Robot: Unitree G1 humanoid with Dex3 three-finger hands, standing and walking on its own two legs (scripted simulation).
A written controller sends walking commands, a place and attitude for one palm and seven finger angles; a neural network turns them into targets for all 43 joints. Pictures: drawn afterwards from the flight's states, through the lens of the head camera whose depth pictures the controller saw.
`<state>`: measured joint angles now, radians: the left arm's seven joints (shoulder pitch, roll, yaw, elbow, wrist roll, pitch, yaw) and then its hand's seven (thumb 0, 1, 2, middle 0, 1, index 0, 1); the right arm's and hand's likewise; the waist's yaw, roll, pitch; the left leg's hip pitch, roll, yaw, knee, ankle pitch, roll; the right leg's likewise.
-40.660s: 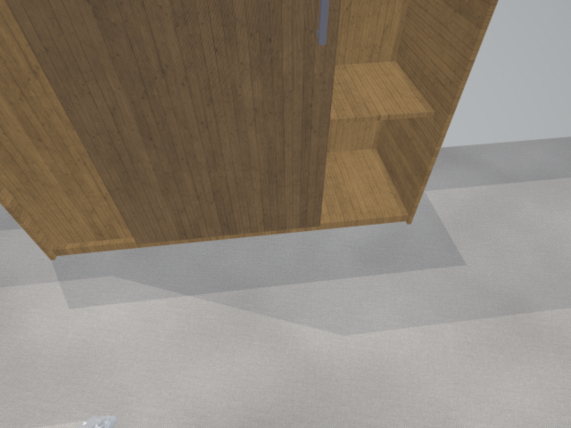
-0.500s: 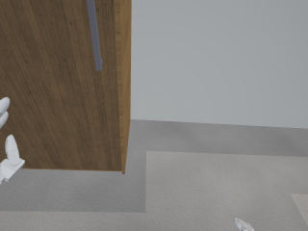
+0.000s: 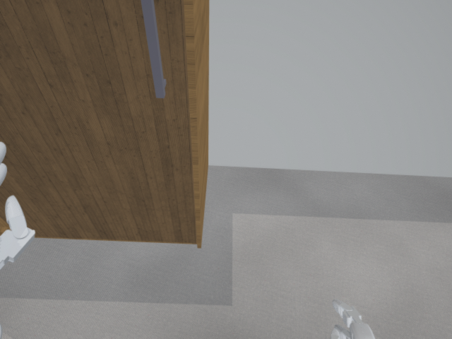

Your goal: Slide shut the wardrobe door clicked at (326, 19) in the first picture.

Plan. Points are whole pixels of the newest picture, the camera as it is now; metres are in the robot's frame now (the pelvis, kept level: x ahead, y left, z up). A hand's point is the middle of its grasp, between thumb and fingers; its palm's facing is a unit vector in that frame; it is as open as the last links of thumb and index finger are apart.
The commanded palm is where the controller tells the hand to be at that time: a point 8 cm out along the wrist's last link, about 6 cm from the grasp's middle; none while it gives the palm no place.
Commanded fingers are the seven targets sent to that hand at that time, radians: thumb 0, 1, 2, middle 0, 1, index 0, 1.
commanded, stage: stop stepping back and stand still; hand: left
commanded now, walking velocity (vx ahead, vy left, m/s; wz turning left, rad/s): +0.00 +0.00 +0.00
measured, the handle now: (155, 37) +0.62 +0.21 +0.24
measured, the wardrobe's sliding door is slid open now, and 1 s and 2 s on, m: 0.00 0.00 0.00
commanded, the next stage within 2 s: let the arm hang, fingers relaxed in 0.26 s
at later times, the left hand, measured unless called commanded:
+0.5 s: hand (81, 293) +0.19 +0.27 -0.03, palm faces +0.12 -0.89 -0.44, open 7.4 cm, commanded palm none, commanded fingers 0.00 0.90 0.90 -0.20 -0.30 -0.20 -0.30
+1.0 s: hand out of the picture -0.05 +0.23 -0.16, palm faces +0.01 -0.96 -0.28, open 7.3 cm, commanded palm none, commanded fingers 0.00 0.90 0.90 -0.20 -0.30 -0.20 -0.30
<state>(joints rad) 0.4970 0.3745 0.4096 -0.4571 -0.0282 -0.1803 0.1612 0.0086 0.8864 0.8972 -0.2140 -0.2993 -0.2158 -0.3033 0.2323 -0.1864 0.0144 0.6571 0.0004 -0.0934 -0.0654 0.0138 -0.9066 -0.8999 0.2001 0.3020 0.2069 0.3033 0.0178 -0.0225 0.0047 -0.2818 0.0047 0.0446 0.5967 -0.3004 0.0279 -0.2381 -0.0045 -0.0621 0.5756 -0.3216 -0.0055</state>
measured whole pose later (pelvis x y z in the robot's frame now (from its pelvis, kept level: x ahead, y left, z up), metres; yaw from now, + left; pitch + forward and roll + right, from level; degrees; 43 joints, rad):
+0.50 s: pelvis -0.01 +0.01 +0.00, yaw +1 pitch +1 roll -1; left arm 0.27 0.35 0.12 0.31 0.03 -0.01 0.02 0.00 0.90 0.90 -0.20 -0.30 -0.20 -0.30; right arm 0.14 -0.32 -0.01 0.77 -0.01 -0.02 0.01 0.01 -0.91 -0.90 0.20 0.30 0.20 0.30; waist 0.00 0.07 -0.04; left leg -0.36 -0.02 0.03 0.63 -0.29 0.05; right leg -0.30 -0.03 -0.08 0.60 -0.32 0.01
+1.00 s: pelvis -0.02 +0.01 +0.01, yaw +1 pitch -1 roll -1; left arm 0.26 0.26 0.02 1.18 0.01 0.02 0.01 0.00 0.92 0.90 -0.20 -0.30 -0.21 -0.30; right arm 0.24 -0.22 -0.01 1.12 -0.02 0.02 -0.01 0.01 -0.91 -0.90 0.20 0.30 0.20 0.30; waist 0.00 0.02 0.08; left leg -0.23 -0.02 0.03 0.41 -0.17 0.05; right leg -0.17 -0.02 -0.08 0.38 -0.19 0.01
